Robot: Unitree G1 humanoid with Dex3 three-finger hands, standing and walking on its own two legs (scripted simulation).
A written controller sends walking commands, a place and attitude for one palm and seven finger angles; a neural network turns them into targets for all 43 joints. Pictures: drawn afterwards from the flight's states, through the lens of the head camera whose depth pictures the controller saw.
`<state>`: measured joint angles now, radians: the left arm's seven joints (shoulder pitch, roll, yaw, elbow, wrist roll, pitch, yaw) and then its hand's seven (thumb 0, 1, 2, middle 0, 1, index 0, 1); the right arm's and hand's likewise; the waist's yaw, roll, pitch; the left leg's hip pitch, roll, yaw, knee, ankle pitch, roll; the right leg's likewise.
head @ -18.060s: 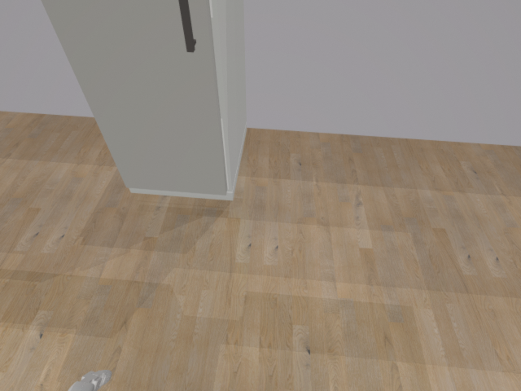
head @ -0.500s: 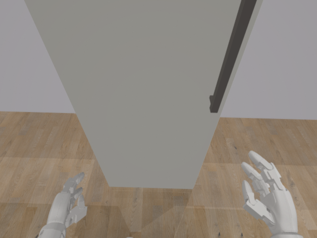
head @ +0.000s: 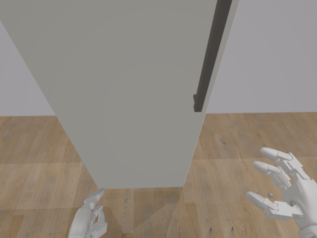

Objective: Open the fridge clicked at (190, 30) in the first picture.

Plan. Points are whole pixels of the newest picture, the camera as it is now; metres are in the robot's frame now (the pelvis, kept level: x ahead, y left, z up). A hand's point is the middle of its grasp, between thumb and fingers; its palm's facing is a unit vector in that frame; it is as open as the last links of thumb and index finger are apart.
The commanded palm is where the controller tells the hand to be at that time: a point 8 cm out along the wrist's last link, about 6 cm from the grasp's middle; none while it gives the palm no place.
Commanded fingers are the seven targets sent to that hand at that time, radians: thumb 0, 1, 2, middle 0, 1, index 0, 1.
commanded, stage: raise the hand to about handle height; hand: right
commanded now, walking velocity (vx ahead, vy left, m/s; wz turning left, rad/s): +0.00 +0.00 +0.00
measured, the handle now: (209, 46) +0.47 -0.09 +0.26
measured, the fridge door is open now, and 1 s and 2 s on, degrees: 0 0 0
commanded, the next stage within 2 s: move the hooked fingers beside the handle in 1.30 s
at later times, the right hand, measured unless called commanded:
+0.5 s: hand (309, 158) +0.25 -0.25 +0.18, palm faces +0.04 +0.99 -0.11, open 13.6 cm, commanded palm +0.22 -0.29 +0.19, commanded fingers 0.00 0.50 -0.30 0.30 1.20 0.30 1.20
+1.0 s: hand out of the picture +0.29 -0.26 +0.22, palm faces +0.01 +0.99 -0.11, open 14.0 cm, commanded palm +0.25 -0.30 +0.24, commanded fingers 0.00 0.50 -0.30 0.30 1.20 0.30 1.20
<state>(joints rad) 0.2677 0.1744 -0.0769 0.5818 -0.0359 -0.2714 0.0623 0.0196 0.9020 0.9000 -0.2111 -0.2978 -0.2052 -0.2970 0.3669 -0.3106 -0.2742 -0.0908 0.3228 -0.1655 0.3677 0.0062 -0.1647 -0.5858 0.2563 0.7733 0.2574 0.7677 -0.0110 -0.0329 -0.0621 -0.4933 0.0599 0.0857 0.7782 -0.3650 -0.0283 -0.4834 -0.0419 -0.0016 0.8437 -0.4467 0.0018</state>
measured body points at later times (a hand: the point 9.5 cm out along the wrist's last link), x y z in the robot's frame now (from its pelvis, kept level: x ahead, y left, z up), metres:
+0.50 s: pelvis +0.01 +0.01 +0.03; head -0.01 +0.02 +0.47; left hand +0.21 +0.23 -0.02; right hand +0.24 -0.31 +0.18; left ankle +0.02 +0.14 -0.70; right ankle -0.01 -0.12 -0.70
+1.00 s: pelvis +0.01 +0.02 +0.03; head -0.01 +0.04 +0.48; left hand +0.19 +0.26 -0.04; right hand +0.28 -0.32 +0.23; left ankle +0.02 +0.14 -0.70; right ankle -0.01 -0.12 -0.70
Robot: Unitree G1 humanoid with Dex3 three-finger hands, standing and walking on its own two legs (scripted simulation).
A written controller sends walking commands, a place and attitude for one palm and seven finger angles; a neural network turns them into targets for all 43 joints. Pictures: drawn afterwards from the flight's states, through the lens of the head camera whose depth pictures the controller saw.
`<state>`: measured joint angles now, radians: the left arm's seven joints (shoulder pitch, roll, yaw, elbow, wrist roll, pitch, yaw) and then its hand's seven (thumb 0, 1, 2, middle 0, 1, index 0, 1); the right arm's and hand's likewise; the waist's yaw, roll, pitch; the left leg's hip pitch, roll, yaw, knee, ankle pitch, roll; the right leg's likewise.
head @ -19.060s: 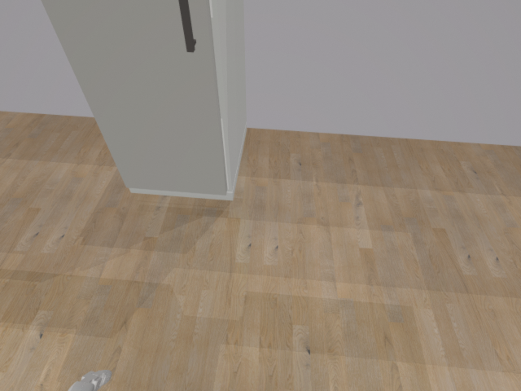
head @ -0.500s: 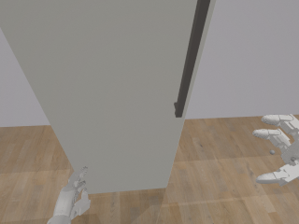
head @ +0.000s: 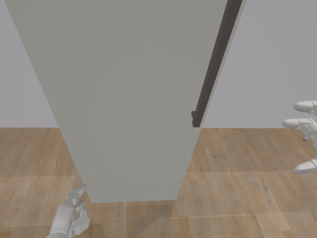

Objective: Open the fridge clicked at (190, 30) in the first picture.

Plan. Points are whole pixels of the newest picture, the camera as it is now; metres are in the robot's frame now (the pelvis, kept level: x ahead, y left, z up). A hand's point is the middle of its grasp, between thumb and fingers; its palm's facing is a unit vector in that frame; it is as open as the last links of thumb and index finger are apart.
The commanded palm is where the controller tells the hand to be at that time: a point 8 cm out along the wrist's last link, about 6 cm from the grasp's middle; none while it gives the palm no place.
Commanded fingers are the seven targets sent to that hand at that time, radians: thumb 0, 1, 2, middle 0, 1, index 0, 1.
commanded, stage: raise the hand to about handle height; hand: right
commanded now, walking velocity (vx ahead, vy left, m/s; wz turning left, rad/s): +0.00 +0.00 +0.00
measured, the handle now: (209, 70) +0.47 -0.11 +0.23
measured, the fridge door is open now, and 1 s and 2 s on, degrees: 0 0 0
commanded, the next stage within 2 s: move the hooked fingers beside the handle in 0.30 s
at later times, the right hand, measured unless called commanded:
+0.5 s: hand (308, 138) +0.28 -0.29 +0.19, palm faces +0.04 +0.99 -0.10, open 14.0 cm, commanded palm +0.26 -0.32 +0.20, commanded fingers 0.00 0.50 -0.30 0.30 1.20 0.30 1.20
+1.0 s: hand (279, 125) +0.32 -0.25 +0.19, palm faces +0.01 +1.00 -0.07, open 14.0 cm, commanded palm +0.29 -0.29 +0.20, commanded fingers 0.00 0.50 -0.30 0.30 1.20 0.30 1.20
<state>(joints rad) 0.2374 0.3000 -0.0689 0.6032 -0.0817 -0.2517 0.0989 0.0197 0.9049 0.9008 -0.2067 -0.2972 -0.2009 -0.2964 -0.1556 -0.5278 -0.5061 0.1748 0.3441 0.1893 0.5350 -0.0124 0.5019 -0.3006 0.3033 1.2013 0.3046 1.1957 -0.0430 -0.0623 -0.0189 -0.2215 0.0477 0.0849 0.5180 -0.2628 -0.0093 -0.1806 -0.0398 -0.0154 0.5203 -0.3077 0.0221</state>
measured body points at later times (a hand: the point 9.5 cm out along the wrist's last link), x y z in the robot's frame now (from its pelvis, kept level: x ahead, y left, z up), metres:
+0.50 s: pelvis +0.01 -0.01 +0.00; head -0.01 +0.01 +0.45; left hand +0.20 +0.21 -0.06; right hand +0.27 -0.35 +0.20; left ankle +0.01 +0.12 -0.74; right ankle -0.02 -0.13 -0.74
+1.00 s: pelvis +0.01 -0.01 +0.00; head +0.00 +0.01 +0.45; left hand +0.19 +0.22 -0.07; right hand +0.32 -0.30 +0.19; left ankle +0.01 +0.12 -0.74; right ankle -0.02 -0.13 -0.74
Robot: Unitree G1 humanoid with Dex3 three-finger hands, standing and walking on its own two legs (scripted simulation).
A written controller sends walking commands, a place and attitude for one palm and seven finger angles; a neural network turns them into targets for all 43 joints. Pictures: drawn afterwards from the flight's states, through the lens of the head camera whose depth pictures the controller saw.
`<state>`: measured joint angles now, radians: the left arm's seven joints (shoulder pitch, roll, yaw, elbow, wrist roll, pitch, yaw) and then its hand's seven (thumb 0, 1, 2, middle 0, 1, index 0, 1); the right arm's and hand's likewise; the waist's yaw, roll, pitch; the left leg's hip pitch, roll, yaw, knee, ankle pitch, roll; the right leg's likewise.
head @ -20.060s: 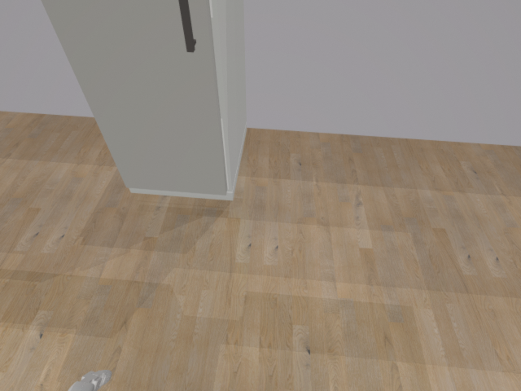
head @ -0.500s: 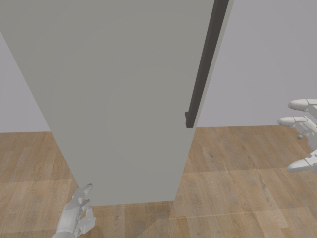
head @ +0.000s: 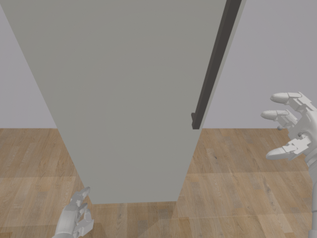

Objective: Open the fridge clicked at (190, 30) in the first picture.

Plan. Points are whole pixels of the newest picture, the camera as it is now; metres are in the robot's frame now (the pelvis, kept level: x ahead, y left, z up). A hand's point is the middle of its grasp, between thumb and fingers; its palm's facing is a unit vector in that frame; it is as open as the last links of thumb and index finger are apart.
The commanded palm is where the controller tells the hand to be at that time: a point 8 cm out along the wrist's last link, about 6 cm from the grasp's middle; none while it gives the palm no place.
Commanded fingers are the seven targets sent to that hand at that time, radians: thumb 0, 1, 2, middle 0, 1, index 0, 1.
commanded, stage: move the hooked fingers beside the handle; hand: right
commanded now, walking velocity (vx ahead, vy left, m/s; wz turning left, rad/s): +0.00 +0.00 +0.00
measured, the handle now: (208, 72) +0.46 -0.10 +0.23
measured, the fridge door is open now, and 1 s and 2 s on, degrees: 0 0 0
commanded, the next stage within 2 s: feel for the door with the fingertips in 1.80 s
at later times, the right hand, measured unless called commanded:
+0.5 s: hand (259, 115) +0.36 -0.22 +0.18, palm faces -0.03 +1.00 -0.03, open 14.0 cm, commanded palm +0.33 -0.26 +0.19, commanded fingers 0.00 0.50 -0.30 0.30 1.20 0.30 1.20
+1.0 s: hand (236, 104) +0.39 -0.17 +0.18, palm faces -0.05 +1.00 -0.02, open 14.0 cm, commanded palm +0.37 -0.22 +0.18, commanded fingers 0.00 0.50 -0.30 0.30 1.20 0.30 1.20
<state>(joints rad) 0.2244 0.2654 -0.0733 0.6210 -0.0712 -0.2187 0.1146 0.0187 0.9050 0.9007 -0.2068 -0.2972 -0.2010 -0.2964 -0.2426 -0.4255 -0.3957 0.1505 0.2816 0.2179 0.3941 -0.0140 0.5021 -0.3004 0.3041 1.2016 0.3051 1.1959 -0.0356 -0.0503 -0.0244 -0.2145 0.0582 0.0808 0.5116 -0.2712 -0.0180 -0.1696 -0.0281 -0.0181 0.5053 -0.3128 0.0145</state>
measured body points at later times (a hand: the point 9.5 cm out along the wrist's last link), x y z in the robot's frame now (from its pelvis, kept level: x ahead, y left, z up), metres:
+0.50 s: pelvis -0.01 +0.00 +0.00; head -0.01 +0.02 +0.45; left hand +0.15 +0.25 -0.08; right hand +0.35 -0.27 +0.19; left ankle +0.00 +0.13 -0.74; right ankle -0.03 -0.13 -0.74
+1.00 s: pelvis +0.00 +0.00 +0.00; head -0.01 +0.02 +0.45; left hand +0.14 +0.24 -0.10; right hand +0.39 -0.23 +0.18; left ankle +0.00 +0.13 -0.74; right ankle -0.03 -0.13 -0.74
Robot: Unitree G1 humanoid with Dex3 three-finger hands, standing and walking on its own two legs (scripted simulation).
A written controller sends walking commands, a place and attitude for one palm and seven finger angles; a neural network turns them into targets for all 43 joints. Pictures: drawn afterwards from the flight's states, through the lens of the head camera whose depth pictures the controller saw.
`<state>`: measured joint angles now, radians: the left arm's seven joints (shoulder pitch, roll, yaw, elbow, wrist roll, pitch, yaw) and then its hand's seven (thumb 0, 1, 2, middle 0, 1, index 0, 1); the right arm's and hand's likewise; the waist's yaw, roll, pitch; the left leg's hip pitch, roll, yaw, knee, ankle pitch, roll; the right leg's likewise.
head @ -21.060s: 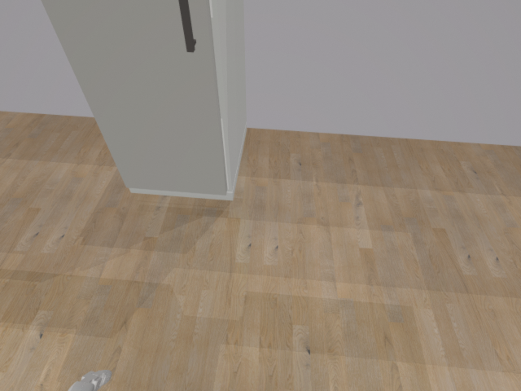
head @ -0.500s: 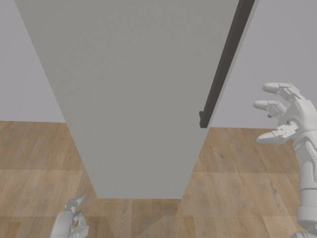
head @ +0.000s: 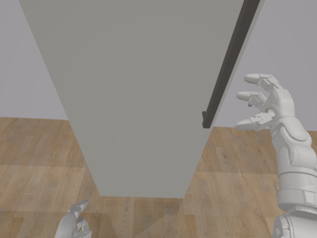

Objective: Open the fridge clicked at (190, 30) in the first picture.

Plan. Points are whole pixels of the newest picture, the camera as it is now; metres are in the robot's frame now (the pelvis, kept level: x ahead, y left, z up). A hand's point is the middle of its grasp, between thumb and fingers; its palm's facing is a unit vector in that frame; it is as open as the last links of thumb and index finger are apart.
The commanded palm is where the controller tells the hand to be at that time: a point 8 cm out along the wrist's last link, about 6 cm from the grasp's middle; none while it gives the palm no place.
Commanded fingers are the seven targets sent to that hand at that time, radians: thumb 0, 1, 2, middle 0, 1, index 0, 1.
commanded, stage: move the hooked fingers beside the handle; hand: right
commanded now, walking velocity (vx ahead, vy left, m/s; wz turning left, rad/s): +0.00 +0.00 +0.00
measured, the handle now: (222, 70) +0.46 -0.11 +0.23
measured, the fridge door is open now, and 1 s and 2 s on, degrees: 0 0 0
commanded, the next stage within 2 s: feel for the door with the fingertips in 0.80 s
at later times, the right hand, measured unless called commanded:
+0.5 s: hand (249, 107) +0.39 -0.17 +0.18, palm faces -0.02 +1.00 -0.02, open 14.0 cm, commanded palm +0.36 -0.23 +0.18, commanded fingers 0.00 0.50 -0.30 0.30 1.20 0.30 1.20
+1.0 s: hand (243, 105) +0.39 -0.16 +0.18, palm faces -0.05 +1.00 -0.02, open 14.0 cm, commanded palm +0.36 -0.21 +0.18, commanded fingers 0.00 0.50 -0.30 0.30 1.20 0.30 1.20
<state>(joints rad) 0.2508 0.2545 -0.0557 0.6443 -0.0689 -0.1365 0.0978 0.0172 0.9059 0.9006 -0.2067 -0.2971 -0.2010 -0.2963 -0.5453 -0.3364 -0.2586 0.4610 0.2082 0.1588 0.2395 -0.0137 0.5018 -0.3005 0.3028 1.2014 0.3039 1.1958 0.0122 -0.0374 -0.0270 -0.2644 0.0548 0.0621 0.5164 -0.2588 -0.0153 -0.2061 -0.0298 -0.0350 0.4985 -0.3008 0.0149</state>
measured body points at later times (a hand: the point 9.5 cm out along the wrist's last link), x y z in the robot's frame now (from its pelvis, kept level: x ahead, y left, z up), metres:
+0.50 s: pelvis +0.00 +0.01 +0.00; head -0.01 +0.02 +0.45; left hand +0.15 +0.25 -0.09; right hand +0.38 -0.23 +0.18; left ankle +0.01 +0.13 -0.74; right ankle -0.02 -0.13 -0.74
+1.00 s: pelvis +0.00 +0.00 +0.00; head -0.01 +0.02 +0.45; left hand +0.14 +0.24 -0.10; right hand +0.38 -0.21 +0.19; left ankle +0.01 +0.13 -0.74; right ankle -0.02 -0.13 -0.74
